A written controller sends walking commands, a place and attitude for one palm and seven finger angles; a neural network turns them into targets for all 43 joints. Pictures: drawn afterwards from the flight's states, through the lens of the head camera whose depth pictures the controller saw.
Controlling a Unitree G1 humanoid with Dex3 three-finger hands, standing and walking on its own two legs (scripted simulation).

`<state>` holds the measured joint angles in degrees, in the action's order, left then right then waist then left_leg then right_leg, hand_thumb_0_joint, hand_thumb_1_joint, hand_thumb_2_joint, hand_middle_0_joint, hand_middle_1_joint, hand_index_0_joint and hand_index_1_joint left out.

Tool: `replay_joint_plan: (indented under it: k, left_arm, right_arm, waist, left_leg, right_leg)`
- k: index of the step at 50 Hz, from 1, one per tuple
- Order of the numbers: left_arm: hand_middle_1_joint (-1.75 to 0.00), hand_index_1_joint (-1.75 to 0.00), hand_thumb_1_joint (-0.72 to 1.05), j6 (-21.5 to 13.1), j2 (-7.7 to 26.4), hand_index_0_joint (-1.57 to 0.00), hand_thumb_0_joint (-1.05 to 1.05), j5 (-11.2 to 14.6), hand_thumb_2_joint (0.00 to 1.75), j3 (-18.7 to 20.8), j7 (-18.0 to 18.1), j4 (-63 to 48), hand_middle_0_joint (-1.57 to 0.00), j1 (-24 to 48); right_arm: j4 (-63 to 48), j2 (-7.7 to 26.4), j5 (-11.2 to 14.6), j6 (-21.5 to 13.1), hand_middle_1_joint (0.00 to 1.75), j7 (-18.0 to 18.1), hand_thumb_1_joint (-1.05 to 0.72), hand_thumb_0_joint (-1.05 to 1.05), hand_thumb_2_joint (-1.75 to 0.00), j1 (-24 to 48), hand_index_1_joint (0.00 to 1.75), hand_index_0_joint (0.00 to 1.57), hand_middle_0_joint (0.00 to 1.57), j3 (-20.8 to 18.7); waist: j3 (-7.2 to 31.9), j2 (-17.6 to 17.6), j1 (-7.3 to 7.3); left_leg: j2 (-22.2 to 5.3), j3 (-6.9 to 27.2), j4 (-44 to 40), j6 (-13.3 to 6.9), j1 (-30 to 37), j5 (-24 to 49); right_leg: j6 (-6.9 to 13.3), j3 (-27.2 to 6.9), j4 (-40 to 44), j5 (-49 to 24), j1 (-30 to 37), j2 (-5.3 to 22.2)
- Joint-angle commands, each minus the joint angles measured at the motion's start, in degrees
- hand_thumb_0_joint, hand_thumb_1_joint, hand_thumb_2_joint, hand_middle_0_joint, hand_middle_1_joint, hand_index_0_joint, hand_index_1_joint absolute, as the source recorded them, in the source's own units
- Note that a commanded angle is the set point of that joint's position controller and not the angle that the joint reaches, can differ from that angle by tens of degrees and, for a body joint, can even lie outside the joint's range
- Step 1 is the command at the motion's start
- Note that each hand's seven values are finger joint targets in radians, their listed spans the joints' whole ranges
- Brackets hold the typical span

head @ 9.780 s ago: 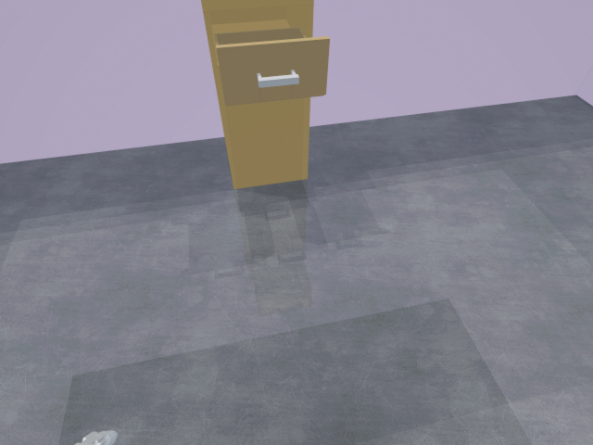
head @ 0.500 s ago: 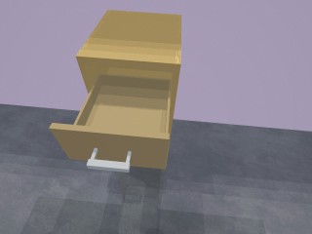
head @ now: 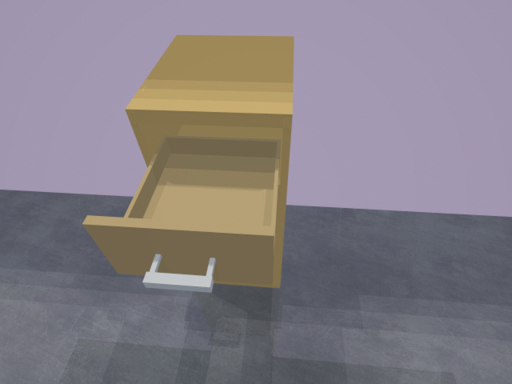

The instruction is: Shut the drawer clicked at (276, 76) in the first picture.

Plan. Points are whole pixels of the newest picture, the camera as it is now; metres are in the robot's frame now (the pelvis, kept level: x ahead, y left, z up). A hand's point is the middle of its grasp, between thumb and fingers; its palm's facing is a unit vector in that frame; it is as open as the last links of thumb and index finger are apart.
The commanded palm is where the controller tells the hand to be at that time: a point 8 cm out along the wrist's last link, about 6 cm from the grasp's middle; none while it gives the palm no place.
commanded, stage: look again from close up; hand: left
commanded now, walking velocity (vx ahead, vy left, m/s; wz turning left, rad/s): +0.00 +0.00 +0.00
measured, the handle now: (181, 271) +0.32 +0.17 -0.04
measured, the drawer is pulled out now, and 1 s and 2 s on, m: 0.30 0.30 0.30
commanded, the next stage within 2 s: raise the hand and make a fist in 0.36 s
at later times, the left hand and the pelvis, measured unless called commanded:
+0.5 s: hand out of the picture -0.01 +0.13 -0.17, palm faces +0.09 -0.98 -0.20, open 7.3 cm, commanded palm +0.09 +0.18 -0.07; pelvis +0.00 -0.03 +0.00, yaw +1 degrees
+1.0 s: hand out of the picture +0.11 +0.14 -0.04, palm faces +0.09 -1.00 -0.03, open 5.3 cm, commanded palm +0.10 +0.19 -0.02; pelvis -0.04 -0.04 -0.07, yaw +2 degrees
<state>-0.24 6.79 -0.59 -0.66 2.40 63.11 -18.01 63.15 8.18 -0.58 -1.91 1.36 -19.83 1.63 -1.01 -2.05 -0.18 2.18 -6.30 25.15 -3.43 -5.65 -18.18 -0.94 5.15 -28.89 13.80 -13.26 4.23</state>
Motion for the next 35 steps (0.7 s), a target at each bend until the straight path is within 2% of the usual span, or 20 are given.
replay_joint_plan:
  k: [1, 9, 13, 15, 22, 23, 24, 25, 26, 27, 28, 29, 30, 31, 32, 33, 34, 35]
  left_arm:
    - [-0.30, -0.30, 0.90, -0.7, 5.1, -0.20, 0.00, 0.1, 0.90, 1.1, 0.1, -1.4, -0.20, -3.8]
    - [-0.30, -0.30, 0.90, -1.0, 5.3, -0.20, 0.00, 0.1, 0.90, 1.0, 0.1, -0.8, -0.20, -3.9]
    - [-0.30, -0.30, 0.90, -1.0, 5.4, -0.20, 0.00, 0.0, 0.90, 0.9, 0.1, -0.6, -0.20, -3.8]
    - [-0.30, -0.30, 0.90, -1.0, 5.4, -0.20, 0.00, 0.1, 0.90, 0.9, 0.1, -0.5, -0.20, -3.9]
    - [-0.30, -0.30, 0.90, -1.1, 5.5, -0.20, 0.00, 0.0, 0.90, 0.9, 0.0, -0.7, -0.20, -4.1]
    - [-0.30, -0.30, 0.90, -2.3, 8.6, -0.20, 0.00, -0.4, 0.90, 1.4, 2.2, 1.8, -0.20, -7.5]
    - [-0.32, -0.32, 0.90, -14.9, 16.5, -0.22, 0.00, 12.0, 0.90, 3.1, 0.3, -82.8, -0.22, 34.6]
    - [-0.34, -0.34, 0.90, -12.1, 14.3, -0.24, 0.00, 7.3, 0.90, 4.6, 3.4, -69.9, -0.24, 13.5]
    - [-0.37, -0.37, 0.90, -3.9, 3.8, -0.26, 0.00, 8.7, 0.90, -0.9, 5.8, -60.3, -0.26, -0.8]
    - [-0.39, -0.39, 0.90, -3.0, -0.5, -0.28, 0.00, 9.7, 0.90, -4.2, 4.5, -62.1, -0.28, -0.1]
    - [-0.41, -0.41, 0.90, -5.1, -0.2, -0.30, 0.00, 11.0, 0.90, -4.8, 3.4, -66.6, -0.30, 0.6]
    - [-0.43, -0.43, 0.90, -7.5, 2.3, -0.32, 0.00, 10.6, 0.90, -2.5, 2.5, -66.6, -0.32, 0.5]
    - [-0.45, -0.45, 0.90, -10.2, 3.0, -0.34, 0.00, 10.4, 0.90, -0.7, 1.0, -65.2, -0.34, -0.8]
    - [-0.47, -0.47, 0.90, -13.2, 3.2, -0.36, 0.00, 10.3, 0.90, 1.2, -0.8, -62.5, -0.36, -4.2]
    - [-0.50, -0.50, 0.90, -16.5, 1.5, -0.38, 0.00, 10.6, 0.90, 1.5, -3.6, -60.0, -0.38, -11.5]
    - [-0.52, -0.52, 0.90, -20.1, 0.7, -0.40, 0.00, 11.8, 0.90, 3.0, -6.7, -56.2, -0.40, -18.4]
    - [-0.54, -0.54, 0.90, -24.4, 0.7, -0.42, 0.00, 13.1, 0.90, 4.6, -10.3, -55.4, -0.42, -21.1]
    - [-0.56, -0.56, 0.90, -28.9, 1.9, -0.44, 0.00, 14.0, 0.90, 6.8, -13.8, -55.6, -0.44, -22.2]
  right_arm:
    - [-0.3, 4.5, 0.0, -0.5, 0.30, 0.6, -0.90, 0.00, -0.90, -4.2, 0.30, 0.20, 0.20, -0.9]
    - [1.0, 4.0, 0.1, -0.2, 0.30, 0.6, -0.90, 0.00, -0.90, -3.8, 0.30, 0.20, 0.20, -0.9]
    - [1.3, 3.7, 0.2, 0.1, 0.30, 0.6, -0.90, 0.00, -0.90, -3.4, 0.30, 0.20, 0.20, -0.9]
    - [1.3, 3.6, 0.1, 0.1, 0.30, 0.6, -0.90, 0.00, -0.90, -3.5, 0.30, 0.20, 0.20, -0.9]
    - [1.5, 3.2, 0.2, 0.2, 0.30, 0.6, -0.90, 0.00, -0.90, -3.2, 0.30, 0.20, 0.20, -1.0]
    - [-2.9, 5.6, 0.6, -0.3, 0.30, 0.1, -0.90, 0.00, -0.90, 3.9, 0.30, 0.20, 0.20, -1.8]
    - [-23.0, 17.2, 2.9, -9.5, 0.30, 3.0, -0.90, 0.00, -0.90, 2.9, 0.30, 0.20, 0.20, -3.1]
    - [-20.4, 12.1, 2.2, -14.0, 0.30, 4.6, -0.90, 0.00, -0.90, 9.2, 0.30, 0.20, 0.20, -2.1]
    - [-20.3, 10.0, 3.9, -15.8, 0.30, 4.3, -0.90, 0.00, -0.90, 9.5, 0.30, 0.20, 0.20, -3.0]
    - [-18.7, 11.5, 4.0, -16.7, 0.30, 4.1, -0.90, 0.00, -0.90, 7.0, 0.30, 0.20, 0.20, -2.7]
    - [-22.0, 12.8, 4.0, -18.2, 0.30, 4.3, -0.90, 0.00, -0.90, 8.6, 0.30, 0.20, 0.20, -3.2]
    - [-23.4, 14.0, 3.0, -19.4, 0.30, 4.3, -0.90, 0.00, -0.90, 8.0, 0.30, 0.20, 0.20, -3.8]
    - [-25.3, 14.2, 2.2, -20.1, 0.30, 4.0, -0.90, 0.00, -0.90, 7.7, 0.30, 0.20, 0.20, -4.4]
    - [-27.4, 13.8, 1.9, -20.6, 0.30, 3.4, -0.90, 0.00, -0.90, 8.1, 0.30, 0.20, 0.20, -5.0]
    - [-29.7, 13.0, 1.3, -20.9, 0.30, 2.5, -0.90, 0.00, -0.90, 8.5, 0.30, 0.20, 0.20, -5.4]
    - [-31.6, 12.6, 1.3, -20.9, 0.30, 1.6, -0.90, 0.00, -0.90, 9.9, 0.30, 0.20, 0.20, -5.9]
    - [-32.8, 12.5, 1.4, -20.6, 0.30, 0.7, -0.90, 0.00, -0.90, 10.6, 0.30, 0.20, 0.20, -6.4]
    - [-34.2, 12.6, 1.4, -20.3, 0.30, -0.4, -0.90, 0.00, -0.90, 11.5, 0.30, 0.20, 0.20, -6.9]
  waist:
    - [-3.8, 2.2, -0.01]
    - [-3.2, 2.0, -0.04]
    - [-4.8, 2.6, 0.12]
    - [-3.6, 2.0, 0.16]
    - [-4.1, 1.9, 0.07]
    - [-5.6, 12.4, -2.36]
    - [23.6, -1.5, 5.35]
    - [23.0, -12.1, 0.63]
    - [11.4, -9.7, 1.58]
    - [5.1, -2.9, 2.31]
    - [0.7, 0.8, 2.85]
    - [1.0, 6.6, 3.87]
    - [0.4, 11.8, 4.12]
    - [0.6, 12.2, 2.65]
    - [2.8, 14.4, 0.16]
    - [2.8, 17.1, -1.64]
    - [3.9, 17.8, -2.32]
    - [5.9, 15.6, -2.83]
  left_leg:
    - [-8.0, 8.0, -6.6, 0.7, -6.0, 14.7]
    - [-8.0, 7.1, -5.8, 1.1, -4.8, 14.9]
    - [-7.9, 6.8, -6.0, 1.3, -5.2, 11.9]
    - [-7.8, 6.6, -6.0, 1.3, -4.5, 11.6]
    - [-7.8, 6.6, -6.0, 1.5, -4.7, 10.9]
    - [-8.6, 4.8, 6.3, 3.3, -12.3, 11.6]
    - [-2.6, 5.3, -1.5, 1.2, 2.5, 15.2]
    - [-3.2, 4.0, -1.5, 1.2, 1.9, 20.2]
    - [-4.1, 5.6, -1.9, 2.9, -4.6, 18.2]
    - [-3.7, 6.3, -1.1, 2.6, -7.1, 13.8]
    - [-3.2, 7.4, 0.3, 1.9, -9.7, 8.8]
    - [-2.4, 7.7, 2.7, 1.3, -12.0, 5.8]
    - [-1.9, 7.5, 5.3, 1.2, -15.3, 3.3]
    - [-1.2, 6.7, 7.5, 1.7, -17.7, 1.9]
    - [-0.8, 6.2, 9.7, 2.3, -21.0, 1.3]
    - [-0.9, 5.8, 12.3, 2.8, -25.8, 0.6]
    - [-0.5, 5.4, 14.9, 3.3, -29.8, 0.3]
    - [-0.2, 4.9, 17.7, 3.7, -32.4, 0.8]
  right_leg:
    - [3.3, -4.6, 3.2, -9.1, 3.1, 2.8]
    - [3.6, -4.8, 4.2, -11.9, 3.7, 3.5]
    - [3.7, -5.2, 5.4, -10.7, 2.7, 3.6]
    - [3.8, -5.3, 5.8, -10.6, 3.1, 3.7]
    - [3.9, -5.5, 6.9, -10.4, 3.1, 3.7]
    - [1.7, -7.7, 4.7, -37.8, 4.6, 6.2]
    - [2.2, -7.2, 1.4, -23.1, 9.7, 1.2]
    - [3.9, -4.8, 0.0, -11.8, 8.3, -2.1]
    - [3.3, -2.1, 0.4, -5.9, 1.4, -2.2]
    - [2.6, -0.9, 1.7, -4.9, -1.0, -2.5]
    - [2.1, -0.8, 2.2, -1.4, -4.3, -2.5]
    - [1.8, -0.5, 2.0, 2.3, -7.3, -2.4]
    - [1.5, -0.5, 1.3, 6.7, -10.9, -2.5]
    - [1.7, -1.3, 0.2, 10.3, -12.5, -1.9]
    - [1.9, -1.9, -2.1, 12.3, -12.8, -2.0]
    - [2.0, -2.5, -4.7, 12.4, -13.3, -2.0]
    - [2.1, -3.5, -7.3, 10.9, -13.2, -1.8]
    - [2.4, -4.4, -10.2, 7.6, -12.8, -1.6]
